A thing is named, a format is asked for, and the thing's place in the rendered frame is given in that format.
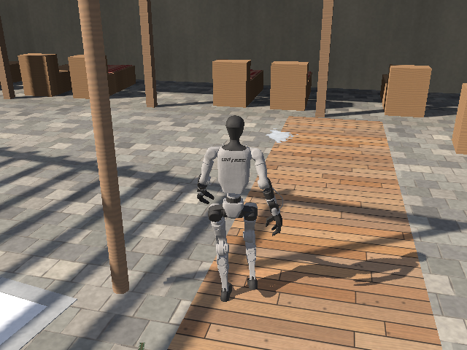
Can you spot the robot right upper arm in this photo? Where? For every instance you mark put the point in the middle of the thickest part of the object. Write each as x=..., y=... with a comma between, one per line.
x=260, y=165

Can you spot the robot left forearm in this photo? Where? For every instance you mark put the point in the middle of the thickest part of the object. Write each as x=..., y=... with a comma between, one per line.
x=201, y=187

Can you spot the right robot thigh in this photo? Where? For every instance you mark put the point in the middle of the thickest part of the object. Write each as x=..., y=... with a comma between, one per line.
x=250, y=212

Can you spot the left robot hand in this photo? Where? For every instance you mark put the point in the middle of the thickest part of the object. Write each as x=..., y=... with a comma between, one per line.
x=207, y=194

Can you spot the right robot hand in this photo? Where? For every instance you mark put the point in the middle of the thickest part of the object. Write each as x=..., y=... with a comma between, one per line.
x=278, y=219

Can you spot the robot left upper arm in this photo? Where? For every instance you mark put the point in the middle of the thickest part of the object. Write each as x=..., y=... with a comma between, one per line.
x=210, y=155

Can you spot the robot right forearm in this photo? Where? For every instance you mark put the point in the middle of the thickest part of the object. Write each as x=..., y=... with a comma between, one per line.
x=271, y=200

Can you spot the robot right shin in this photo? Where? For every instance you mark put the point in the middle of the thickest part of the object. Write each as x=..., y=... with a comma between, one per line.
x=251, y=255

